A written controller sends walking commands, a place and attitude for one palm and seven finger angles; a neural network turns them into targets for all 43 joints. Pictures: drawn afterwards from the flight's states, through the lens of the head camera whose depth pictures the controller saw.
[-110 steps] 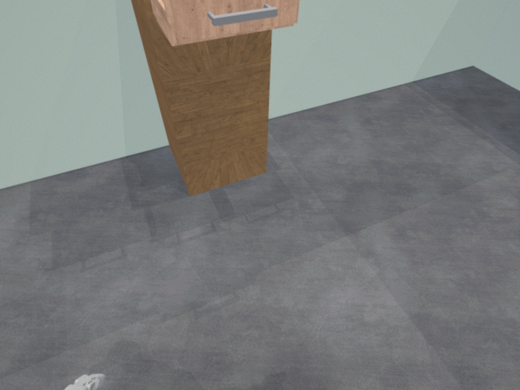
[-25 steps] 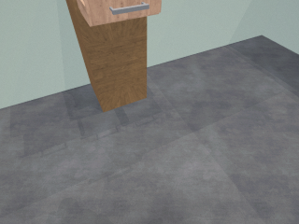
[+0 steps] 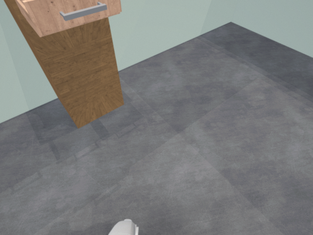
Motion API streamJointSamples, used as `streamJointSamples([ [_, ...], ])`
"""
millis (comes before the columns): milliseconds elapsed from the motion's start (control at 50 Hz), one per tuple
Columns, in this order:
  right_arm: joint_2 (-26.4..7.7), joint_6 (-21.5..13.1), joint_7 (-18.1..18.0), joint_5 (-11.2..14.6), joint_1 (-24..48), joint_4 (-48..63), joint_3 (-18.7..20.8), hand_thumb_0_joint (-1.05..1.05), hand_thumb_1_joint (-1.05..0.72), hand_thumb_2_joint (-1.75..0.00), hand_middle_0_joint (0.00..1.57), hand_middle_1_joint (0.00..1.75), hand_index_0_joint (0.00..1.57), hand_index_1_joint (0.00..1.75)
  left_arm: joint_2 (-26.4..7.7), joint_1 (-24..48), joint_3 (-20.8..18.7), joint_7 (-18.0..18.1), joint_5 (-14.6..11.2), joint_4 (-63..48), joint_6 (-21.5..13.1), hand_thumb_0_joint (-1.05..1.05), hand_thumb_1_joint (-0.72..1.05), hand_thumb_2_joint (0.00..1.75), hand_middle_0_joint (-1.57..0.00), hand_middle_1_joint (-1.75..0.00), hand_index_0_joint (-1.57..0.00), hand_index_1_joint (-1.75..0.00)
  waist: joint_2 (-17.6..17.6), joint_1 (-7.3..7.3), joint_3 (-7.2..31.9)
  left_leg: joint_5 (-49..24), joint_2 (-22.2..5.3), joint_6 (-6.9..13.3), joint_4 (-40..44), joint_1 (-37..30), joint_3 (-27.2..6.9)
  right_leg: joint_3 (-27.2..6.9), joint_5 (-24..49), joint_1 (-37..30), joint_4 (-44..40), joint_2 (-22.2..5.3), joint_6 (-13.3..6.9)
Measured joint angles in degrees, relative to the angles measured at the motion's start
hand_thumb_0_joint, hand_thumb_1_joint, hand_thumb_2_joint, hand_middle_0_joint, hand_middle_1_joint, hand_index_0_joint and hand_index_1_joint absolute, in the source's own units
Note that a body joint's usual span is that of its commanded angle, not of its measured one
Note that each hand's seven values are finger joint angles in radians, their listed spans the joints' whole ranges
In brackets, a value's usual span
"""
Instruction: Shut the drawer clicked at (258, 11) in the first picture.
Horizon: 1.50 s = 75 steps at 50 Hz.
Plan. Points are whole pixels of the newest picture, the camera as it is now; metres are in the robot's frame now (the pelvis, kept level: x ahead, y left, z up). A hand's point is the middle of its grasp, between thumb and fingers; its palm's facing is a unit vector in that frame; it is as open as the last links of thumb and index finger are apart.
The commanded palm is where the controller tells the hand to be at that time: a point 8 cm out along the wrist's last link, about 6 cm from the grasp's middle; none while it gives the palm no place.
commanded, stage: walk to a spot facing it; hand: left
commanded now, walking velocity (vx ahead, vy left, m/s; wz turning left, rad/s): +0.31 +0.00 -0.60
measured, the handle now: (83, 10) +0.88 +0.40 +0.15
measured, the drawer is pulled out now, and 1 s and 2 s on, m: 0.22 0.22 0.22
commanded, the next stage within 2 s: turn to face it in 1.58 s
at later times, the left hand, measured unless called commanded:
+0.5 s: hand (100, 172) +0.32 +0.24 -0.17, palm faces -0.31 -0.93 -0.19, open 7.4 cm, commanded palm none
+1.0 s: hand (150, 132) +0.51 +0.08 -0.17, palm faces -0.55 -0.80 -0.25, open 7.2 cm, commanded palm none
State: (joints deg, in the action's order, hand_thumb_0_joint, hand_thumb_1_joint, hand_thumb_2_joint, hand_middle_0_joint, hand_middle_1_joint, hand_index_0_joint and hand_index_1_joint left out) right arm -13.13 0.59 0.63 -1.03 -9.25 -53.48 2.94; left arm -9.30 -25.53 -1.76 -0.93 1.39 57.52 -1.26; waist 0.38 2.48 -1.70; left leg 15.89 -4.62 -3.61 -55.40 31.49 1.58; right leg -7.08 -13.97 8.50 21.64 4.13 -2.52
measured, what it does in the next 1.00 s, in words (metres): walks ahead, turning right: left foot, then right foot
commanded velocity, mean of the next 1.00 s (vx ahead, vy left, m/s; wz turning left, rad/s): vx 0.33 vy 0.00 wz -0.51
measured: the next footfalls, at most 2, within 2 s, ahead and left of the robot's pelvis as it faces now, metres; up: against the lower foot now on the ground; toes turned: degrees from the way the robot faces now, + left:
left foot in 0.16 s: +0.15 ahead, +0.16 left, +0.00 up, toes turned -2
right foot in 0.74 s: +0.34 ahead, -0.12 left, +0.00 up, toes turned -36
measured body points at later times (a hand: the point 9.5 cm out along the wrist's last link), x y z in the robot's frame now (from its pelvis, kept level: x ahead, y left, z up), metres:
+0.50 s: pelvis +0.16 +0.07 +0.00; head +0.19 +0.09 +0.45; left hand +0.34 +0.29 -0.15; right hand +0.04 -0.15 -0.14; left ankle +0.11 +0.16 -0.75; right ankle +0.17 -0.09 -0.65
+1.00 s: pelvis +0.34 -0.05 -0.01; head +0.36 -0.08 +0.44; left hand +0.54 +0.12 -0.15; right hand +0.26 -0.28 -0.16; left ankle +0.48 +0.08 -0.67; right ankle +0.31 -0.09 -0.75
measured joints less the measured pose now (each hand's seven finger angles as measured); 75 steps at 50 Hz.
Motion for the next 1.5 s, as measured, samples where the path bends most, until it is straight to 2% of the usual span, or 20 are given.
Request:
streamJointSamples([
  [100, 0.72, -0.75, 0.04, 0.42, 1.70, 1.33, -0.05, 0.01, -0.91, -0.90, 0.20, 0.30, 0.20, 0.30, -1.04, -0.29, -0.84, 0.27, 0.32, 0.55, 0.32, 0.01, 0.90, 0.90, -0.20, -0.30, -0.20, -0.30, -1.02, 1.35, 0.32, 1.41, 1.07, 0.54, 11.47, -3.60, -0.12, -3.15, -2.60, -1.61, 0.67, -0.49, 1.63],
  [160, 1.10, -2.50, -0.34, 0.55, 2.01, 2.76, -0.81, 0.00, -0.91, -0.90, 0.20, 0.30, 0.20, 0.30, -2.01, -0.42, -1.71, 0.26, 0.08, 0.27, 0.80, 0.01, 0.90, 0.90, -0.20, -0.30, -0.20, -0.30, -1.46, 1.49, 0.87, 0.37, 1.79, 1.56, 23.06, -10.21, 0.34, -5.10, -7.36, -0.23, 7.03, -0.09, 2.50],
  [220, 2.54, -3.98, -0.88, -0.06, 1.79, 3.24, -1.70, 0.00, -0.91, -0.90, 0.20, 0.30, 0.20, 0.30, -3.73, 2.24, -2.90, -0.14, -0.13, 1.04, 1.91, 0.01, 0.90, 0.90, -0.20, -0.30, -0.20, -0.30, -2.93, 0.91, 0.23, -0.07, 1.60, 4.66, 19.91, -11.37, 3.47, -0.71, -13.71, 8.20, 29.59, -0.86, 1.56],
  [260, 3.58, -4.23, -1.08, -0.23, -0.14, 2.93, -2.11, 0.00, -0.91, -0.90, 0.20, 0.30, 0.20, 0.30, -4.96, 4.40, -3.57, -0.69, 0.28, 0.98, 2.34, 0.01, 0.91, 0.90, -0.20, -0.30, -0.20, -0.30, -3.22, 0.24, 0.52, 0.79, 1.02, 5.34, 21.66, -14.33, 5.30, 3.75, -10.90, 13.83, 40.95, -2.29, 1.57],
  [340, 4.81, -4.74, -1.90, 0.03, -5.22, 0.35, -2.08, 0.00, -0.91, -0.90, 0.20, 0.30, 0.20, 0.30, -6.50, 8.71, -4.52, -1.56, 0.71, -1.64, 2.63, 0.01, 0.91, 0.90, -0.20, -0.30, -0.19, -0.30, -3.40, -0.46, 1.19, -0.27, 0.78, 5.41, 28.91, -20.62, 8.98, 7.98, -1.17, 22.30, 47.92, -5.58, 2.69],
  [440, 3.68, -5.10, -2.61, 0.23, -11.13, -3.18, -1.22, 0.00, -0.93, -0.90, 0.20, 0.30, 0.20, 0.30, -6.35, 13.28, -4.77, -1.75, 0.92, -4.11, 3.23, 0.01, 0.91, 0.90, -0.19, -0.30, -0.19, -0.30, -3.02, -2.12, 0.97, 0.73, 1.36, 5.67, 33.87, -26.25, 13.56, 8.22, 5.13, 28.74, 46.94, -8.00, 3.96],
  [540, 3.27, -4.91, -2.66, -0.08, -16.34, -6.33, -1.30, 0.00, -0.92, -0.90, 0.20, 0.30, 0.20, 0.30, -5.08, 18.17, -3.83, -2.20, 0.94, -4.58, 4.01, 0.01, 0.91, 0.90, -0.19, -0.30, -0.19, -0.30, -2.38, -4.42, -1.08, 3.49, 1.23, 5.01, 35.80, -31.33, 17.14, 10.59, 6.63, 29.42, 37.70, -9.13, 3.87],
  [620, 3.65, -4.38, -2.64, -0.48, -19.52, -8.06, -1.62, 0.00, -0.92, -0.90, 0.20, 0.30, 0.20, 0.30, -3.42, 22.21, -2.76, -2.49, 0.71, -4.83, 4.12, 0.01, 0.91, 0.90, -0.19, -0.30, -0.19, -0.30, -1.88, -6.43, -3.31, 6.30, 0.65, 3.57, 36.43, -35.16, 19.94, 13.36, 5.59, 27.09, 27.31, -8.19, 2.41],
  [700, 4.54, -3.64, -2.38, -0.53, -21.91, -9.31, -1.88, 0.00, -0.91, -0.90, 0.20, 0.30, 0.20, 0.30, -1.73, 25.50, -1.72, -2.53, 0.64, -5.82, 3.01, 0.01, 0.91, 0.90, -0.19, -0.30, -0.19, -0.30, -0.96, -7.77, -5.20, 10.76, -1.57, 1.33, 32.59, -37.10, 22.33, 16.37, 1.55, 22.64, 18.78, -4.70, -0.78],
  [740, 5.36, -2.99, -1.87, -0.08, -23.37, -9.73, -2.03, 0.00, -0.91, -0.90, 0.20, 0.30, 0.20, 0.30, -1.56, 25.50, -1.09, -2.52, 0.70, -6.37, 1.43, 0.01, 0.91, 0.90, -0.19, -0.30, -0.19, -0.30, -1.62, -7.60, -5.17, 12.90, -3.91, 0.65, 21.41, -34.64, 22.38, 17.65, 2.52, 17.19, 12.93, -3.22, -3.00],
  [760, 5.70, -2.50, -1.56, 0.39, -23.60, -9.72, -2.12, 0.00, -0.91, -0.90, 0.20, 0.30, 0.20, 0.30, -1.58, 25.10, -0.91, -2.29, 0.53, -6.63, 0.42, 0.01, 0.91, 0.90, -0.20, -0.30, -0.19, -0.30, -2.13, -6.93, -4.87, 13.42, -4.79, 0.52, 10.79, -30.83, 20.08, 17.48, 5.45, 16.81, 13.14, -3.15, -4.25],
  [820, 5.81, -1.30, -1.58, 0.71, -18.84, -8.95, -1.74, 0.01, -0.91, -0.90, 0.20, 0.30, 0.20, 0.30, -1.65, 22.82, -0.65, -1.25, -0.76, -6.21, -0.69, 0.00, 0.91, 0.90, -0.20, -0.30, -0.20, -0.30, -1.68, -6.85, -5.97, 12.10, -4.18, 0.74, -16.32, -17.28, 7.63, 16.13, -0.24, 15.02, 16.48, -1.10, -5.42],
  [860, 5.63, -1.23, -1.57, 0.33, -14.76, -7.22, -1.44, 0.01, -0.91, -0.90, 0.20, 0.30, 0.20, 0.30, -1.67, 20.26, -0.66, -0.50, -0.94, -4.83, -0.64, 0.00, 0.91, 0.90, -0.20, -0.30, -0.20, -0.30, -1.38, -6.80, -5.42, 7.91, -4.59, 0.70, -20.95, -10.02, 3.75, 14.86, -0.96, 11.86, 13.40, 0.11, -4.86],
  [940, 4.95, -1.73, -1.46, -0.28, -6.79, -2.65, -0.92, 0.01, -0.91, -0.90, 0.20, 0.30, 0.20, 0.30, -2.16, 15.50, -2.07, 0.82, -0.76, -2.23, -1.36, -0.01, 0.94, 0.90, -0.20, -0.30, -0.20, -0.30, -0.19, -5.90, -3.19, 2.95, -6.14, 0.11, -14.07, 0.31, 0.53, 11.89, 0.44, 7.31, 7.14, 1.33, -4.54],
  [1040, 2.74, -1.90, -0.82, -0.65, 0.47, 0.27, -0.14, 0.00, -0.93, -0.90, 0.20, 0.30, 0.20, 0.30, -3.14, 10.86, -2.23, 0.60, -0.28, -0.42, -1.71, -0.01, 0.94, 0.90, -0.20, -0.30, -0.20, -0.30, 1.38, -3.29, -0.84, -2.85, -5.80, -0.38, -3.68, 4.82, -0.20, 8.90, -0.69, 3.00, 3.67, 1.45, -3.56],
  [1140, 1.60, -1.83, 0.13, -0.52, 4.68, 1.37, -0.35, 0.00, -0.92, -0.90, 0.20, 0.30, 0.20, 0.30, -3.09, 6.55, -1.72, 0.77, -0.11, 0.30, -1.91, 0.00, 0.92, 0.90, -0.20, -0.30, -0.20, -0.30, 1.12, -0.15, -0.10, -3.58, -3.18, 0.15, 7.83, 1.70, 1.20, 6.80, -3.54, -1.44, 2.39, 0.87, -2.13],
  [1240, 1.87, -3.06, 0.11, -0.45, 6.66, 2.48, -1.34, 0.00, -0.92, -0.90, 0.20, 0.30, 0.20, 0.30, -2.55, 1.97, -1.59, 0.71, -0.42, 1.46, -1.16, 0.00, 0.91, 0.90, -0.20, -0.30, -0.20, -0.30, -0.43, 2.18, -0.09, -5.14, 0.46, 2.11, 23.39, -8.62, 3.81, 4.00, -9.68, -3.25, 8.03, 0.08, -0.18],
  [1300, 3.04, -4.65, -0.41, -0.62, 6.55, 3.09, -2.31, 0.00, -0.91, -0.90, 0.20, 0.30, 0.20, 0.30, -2.52, 2.06, -2.01, 0.20, -0.71, 3.30, 0.16, 0.01, 0.91, 0.90, -0.20, -0.30, -0.19, -0.30, -2.45, 2.14, -1.44, -3.32, 0.51, 5.21, 19.93, -10.60, 7.01, 4.50, -13.70, 5.52, 32.58, -1.30, 0.33],
  [1360, 4.24, -4.90, -1.07, -0.37, 3.36, 2.61, -2.71, 0.00, -0.91, -0.90, 0.20, 0.30, 0.20, 0.30, -2.52, 3.61, -2.60, -0.67, -0.19, 3.56, 1.56, 0.01, 0.91, 0.90, -0.20, -0.30, -0.19, -0.30, -3.04, 1.25, -1.33, -1.08, -0.03, 5.15, 22.24, -14.98, 9.35, 7.58, -10.19, 14.10, 47.09, -4.01, 1.60],
  [1500, 3.30, -3.70, -2.65, 0.20, -4.41, -1.82, -0.59, -0.02, -0.95, -0.90, 0.20, 0.30, 0.21, 0.30, -2.19, 9.77, -3.96, -1.23, 0.17, -1.43, 3.64, 0.01, 0.91, 0.90, -0.20, -0.30, -0.19, -0.30, -2.50, -0.66, -1.26, -0.77, -1.25, 4.83, 28.80, -21.83, 13.97, 10.25, -1.44, 25.25, 43.78, -9.22, 4.49],
])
